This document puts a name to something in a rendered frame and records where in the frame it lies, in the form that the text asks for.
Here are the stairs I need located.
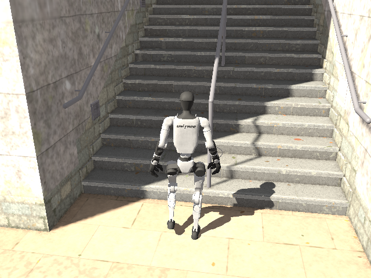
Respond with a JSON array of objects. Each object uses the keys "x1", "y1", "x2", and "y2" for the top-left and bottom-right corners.
[{"x1": 83, "y1": 0, "x2": 348, "y2": 215}]

